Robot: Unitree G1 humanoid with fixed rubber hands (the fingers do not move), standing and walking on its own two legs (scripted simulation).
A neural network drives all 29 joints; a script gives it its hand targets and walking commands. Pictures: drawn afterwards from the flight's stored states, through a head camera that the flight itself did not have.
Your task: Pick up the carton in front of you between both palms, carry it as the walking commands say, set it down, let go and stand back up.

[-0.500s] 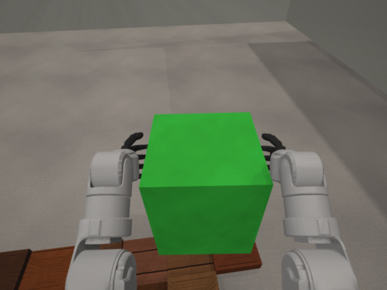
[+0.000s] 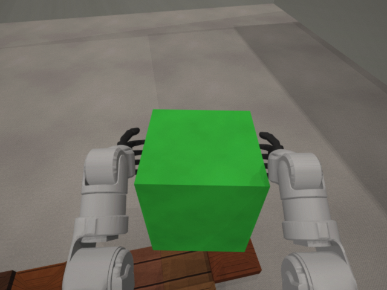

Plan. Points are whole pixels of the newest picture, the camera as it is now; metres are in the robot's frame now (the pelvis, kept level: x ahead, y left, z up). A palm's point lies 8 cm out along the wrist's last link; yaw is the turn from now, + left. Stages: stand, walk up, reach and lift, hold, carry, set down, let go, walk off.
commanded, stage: carry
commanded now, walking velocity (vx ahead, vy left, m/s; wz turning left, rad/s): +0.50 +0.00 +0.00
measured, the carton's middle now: (200, 182) +0.35 -0.01 +0.04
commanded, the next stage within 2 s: none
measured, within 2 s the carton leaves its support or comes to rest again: neither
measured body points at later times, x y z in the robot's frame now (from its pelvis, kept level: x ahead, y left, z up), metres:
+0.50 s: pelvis +0.28 +0.00 -0.04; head +0.29 +0.00 +0.41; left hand +0.64 +0.17 +0.08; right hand +0.65 -0.13 +0.08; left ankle +0.40 +0.06 -0.77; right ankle +0.09 -0.08 -0.72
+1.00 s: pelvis +0.59 -0.01 -0.07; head +0.61 +0.00 +0.38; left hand +0.95 +0.14 +0.04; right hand +0.95 -0.16 +0.05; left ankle +0.40 +0.05 -0.77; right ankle +0.75 -0.08 -0.78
